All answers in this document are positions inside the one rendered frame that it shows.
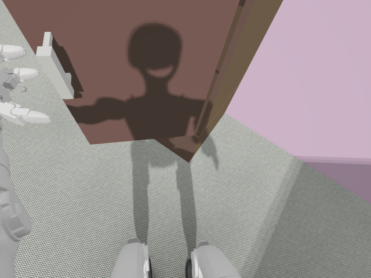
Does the left robot upper arm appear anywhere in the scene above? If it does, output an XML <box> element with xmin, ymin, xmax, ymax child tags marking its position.
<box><xmin>0</xmin><ymin>191</ymin><xmax>32</xmax><ymax>278</ymax></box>

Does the right robot thigh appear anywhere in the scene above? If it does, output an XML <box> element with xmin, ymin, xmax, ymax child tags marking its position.
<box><xmin>191</xmin><ymin>245</ymin><xmax>242</xmax><ymax>278</ymax></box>

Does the handle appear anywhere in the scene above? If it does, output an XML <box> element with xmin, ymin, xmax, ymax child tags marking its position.
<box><xmin>36</xmin><ymin>32</ymin><xmax>74</xmax><ymax>100</ymax></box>

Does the robot right shin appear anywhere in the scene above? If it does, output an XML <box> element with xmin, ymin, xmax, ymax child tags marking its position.
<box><xmin>192</xmin><ymin>241</ymin><xmax>209</xmax><ymax>278</ymax></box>

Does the left robot forearm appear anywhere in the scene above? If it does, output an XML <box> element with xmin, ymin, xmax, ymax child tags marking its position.
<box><xmin>0</xmin><ymin>122</ymin><xmax>15</xmax><ymax>193</ymax></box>

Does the robot left hand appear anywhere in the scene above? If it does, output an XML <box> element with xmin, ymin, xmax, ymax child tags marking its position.
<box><xmin>0</xmin><ymin>45</ymin><xmax>52</xmax><ymax>126</ymax></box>

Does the cupboard door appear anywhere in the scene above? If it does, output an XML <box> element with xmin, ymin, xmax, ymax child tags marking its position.
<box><xmin>2</xmin><ymin>0</ymin><xmax>240</xmax><ymax>145</ymax></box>

